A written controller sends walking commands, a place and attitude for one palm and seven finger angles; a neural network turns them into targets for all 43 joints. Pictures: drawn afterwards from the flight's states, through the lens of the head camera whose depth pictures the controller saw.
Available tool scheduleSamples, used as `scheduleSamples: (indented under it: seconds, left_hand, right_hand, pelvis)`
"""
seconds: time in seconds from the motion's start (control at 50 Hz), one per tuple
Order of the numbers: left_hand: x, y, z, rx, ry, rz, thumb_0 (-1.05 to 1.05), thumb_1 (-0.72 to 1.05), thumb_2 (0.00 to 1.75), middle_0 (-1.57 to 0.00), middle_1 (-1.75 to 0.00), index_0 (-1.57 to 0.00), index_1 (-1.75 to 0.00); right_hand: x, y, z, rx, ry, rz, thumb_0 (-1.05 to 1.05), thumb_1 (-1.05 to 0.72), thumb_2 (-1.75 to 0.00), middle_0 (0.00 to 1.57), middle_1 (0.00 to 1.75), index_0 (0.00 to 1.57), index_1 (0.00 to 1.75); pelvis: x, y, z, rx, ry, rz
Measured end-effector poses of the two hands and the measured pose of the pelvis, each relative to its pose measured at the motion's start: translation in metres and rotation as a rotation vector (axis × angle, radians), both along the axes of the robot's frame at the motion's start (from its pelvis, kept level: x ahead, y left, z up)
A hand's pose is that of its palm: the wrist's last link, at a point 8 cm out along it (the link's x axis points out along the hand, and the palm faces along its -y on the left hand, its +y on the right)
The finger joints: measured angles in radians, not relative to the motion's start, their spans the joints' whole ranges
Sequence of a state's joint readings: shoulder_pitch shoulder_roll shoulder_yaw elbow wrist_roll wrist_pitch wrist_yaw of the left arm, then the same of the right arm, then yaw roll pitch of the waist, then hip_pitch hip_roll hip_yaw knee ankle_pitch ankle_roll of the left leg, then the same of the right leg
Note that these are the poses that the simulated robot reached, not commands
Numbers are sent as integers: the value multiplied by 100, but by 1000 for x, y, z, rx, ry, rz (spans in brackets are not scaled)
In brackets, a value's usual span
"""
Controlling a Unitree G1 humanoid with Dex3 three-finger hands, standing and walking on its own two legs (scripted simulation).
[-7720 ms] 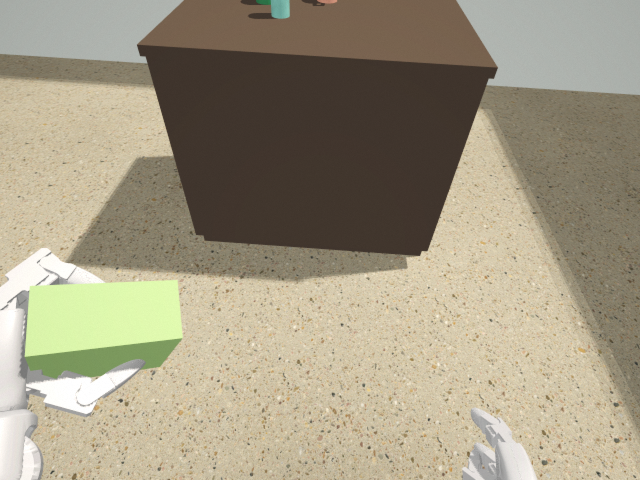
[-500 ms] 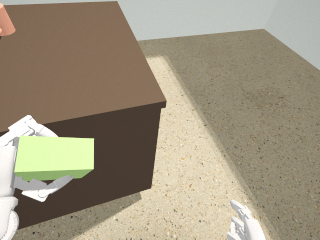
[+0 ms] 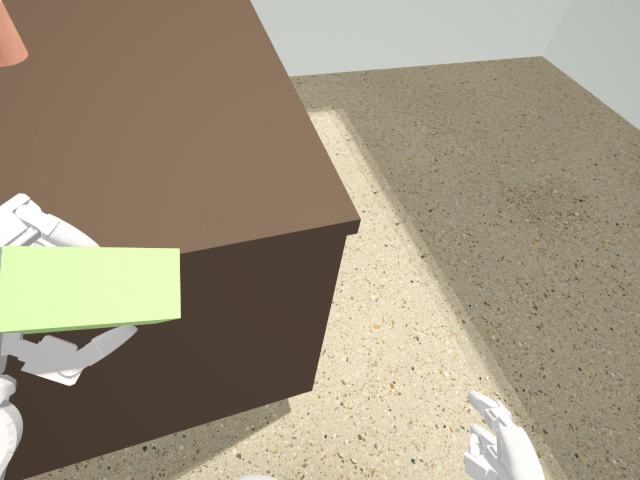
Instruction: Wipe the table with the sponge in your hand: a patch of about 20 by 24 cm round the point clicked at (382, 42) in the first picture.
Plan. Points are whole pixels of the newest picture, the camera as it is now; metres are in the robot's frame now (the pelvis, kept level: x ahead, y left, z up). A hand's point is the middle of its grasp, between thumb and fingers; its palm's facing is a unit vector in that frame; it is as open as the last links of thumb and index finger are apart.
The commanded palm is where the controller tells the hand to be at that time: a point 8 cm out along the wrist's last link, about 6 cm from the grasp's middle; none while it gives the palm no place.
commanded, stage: shuffle to correct the standing spot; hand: left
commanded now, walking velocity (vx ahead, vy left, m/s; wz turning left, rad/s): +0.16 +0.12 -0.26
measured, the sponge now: (119, 292) +0.24 +0.21 +0.17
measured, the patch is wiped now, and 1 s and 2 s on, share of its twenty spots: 0.00 0.00 0.00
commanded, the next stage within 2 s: come to a stop and stand still in 0.38 s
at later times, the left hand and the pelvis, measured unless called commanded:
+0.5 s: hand (70, 233) +0.28 +0.26 +0.19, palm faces +0.30 -0.82 -0.48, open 9.9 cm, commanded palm +0.23 +0.31 +0.20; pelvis +0.06 +0.04 +0.02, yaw -3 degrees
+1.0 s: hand (37, 204) +0.31 +0.30 +0.19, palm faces +0.37 -0.84 -0.40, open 9.9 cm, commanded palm +0.27 +0.34 +0.20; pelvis +0.09 +0.06 +0.02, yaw -2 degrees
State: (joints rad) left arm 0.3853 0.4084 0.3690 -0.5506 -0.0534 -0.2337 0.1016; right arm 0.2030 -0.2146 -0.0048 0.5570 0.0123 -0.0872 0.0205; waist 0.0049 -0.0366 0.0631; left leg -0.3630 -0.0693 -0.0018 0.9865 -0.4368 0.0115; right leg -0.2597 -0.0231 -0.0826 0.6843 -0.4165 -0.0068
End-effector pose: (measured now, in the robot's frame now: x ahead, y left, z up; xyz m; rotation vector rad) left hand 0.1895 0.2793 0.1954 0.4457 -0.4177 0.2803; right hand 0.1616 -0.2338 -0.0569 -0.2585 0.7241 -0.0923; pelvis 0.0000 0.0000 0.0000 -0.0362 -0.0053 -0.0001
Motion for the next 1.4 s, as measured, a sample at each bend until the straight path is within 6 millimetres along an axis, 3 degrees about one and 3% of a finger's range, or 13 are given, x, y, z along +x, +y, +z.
scheduleSamples:
  seconds: [0.12,0.22,0.3,0.4,0.48,0.58,0.66,0.76,0.86,0.94,1.06,1.26,1.4]
  left_hand:
    - [-4,19,2,19,-97,2,0,-47,101,-76,-135,-75,-135]
    - [26,31,4,58,-62,23,0,-47,101,-76,-135,-75,-135]
    - [45,25,8,62,9,26,0,-47,101,-76,-135,-75,-135]
    - [49,4,9,86,63,-29,0,-47,101,-76,-135,-75,-135]
    - [53,15,12,81,121,-5,0,-47,101,-76,-135,-75,-135]
    - [68,47,10,94,148,85,0,-47,101,-76,-135,-75,-135]
    - [86,62,4,29,82,99,0,-47,101,-76,-135,-75,-135]
    - [101,52,5,9,60,61,0,-47,101,-76,-135,-75,-135]
    - [93,38,17,36,77,17,0,-47,101,-76,-135,-75,-135]
    - [84,48,17,28,103,37,0,-47,101,-76,-135,-75,-135]
    - [85,77,-4,-69,157,139,0,-47,101,-76,-135,-75,-135]
    - [85,60,4,-75,130,41,0,-47,101,-76,-135,-75,-135]
    - [67,73,2,-45,174,74,0,-47,101,-76,-135,-75,-135]
  right_hand:
    - [0,10,-13,-45,54,-8,1,-91,-90,20,30,20,30]
    - [2,36,-24,53,13,-76,1,-91,-90,19,30,20,30]
    - [0,54,-22,140,2,-70,1,-91,-90,20,30,20,30]
    - [4,50,-33,146,46,-62,1,-91,-90,20,30,20,30]
    - [8,36,-24,92,120,-82,1,-91,-90,20,30,20,30]
    - [32,24,-12,4,116,-90,1,-91,-90,20,30,20,30]
    - [65,30,-10,-31,33,-114,1,-91,-90,19,30,20,30]
    - [98,62,5,49,-94,-68,1,-91,-90,19,29,20,30]
    - [112,85,13,127,-135,-9,1,-91,-90,20,30,20,30]
    - [108,88,10,111,-90,-7,1,-91,-90,20,30,20,30]
    - [91,82,3,43,17,-25,1,-91,-90,20,30,20,30]
    - [72,72,18,17,-32,-81,1,-91,-90,20,30,20,30]
    - [58,70,20,16,-37,-104,1,-91,-90,20,30,20,30]
  pelvis:
    - [11,22,-13,3,-25,-28]
    - [16,30,-11,43,-49,-58]
    - [22,27,-1,46,-27,-65]
    - [37,28,1,34,-10,-40]
    - [56,33,16,52,14,-43]
    - [73,46,20,69,13,-41]
    - [84,61,9,68,-18,-48]
    - [86,59,8,80,-47,-48]
    - [89,55,14,27,-25,-36]
    - [93,59,18,22,6,-51]
    - [94,66,21,27,5,-38]
    - [81,71,26,18,-12,-40]
    - [74,74,28,17,-14,-41]
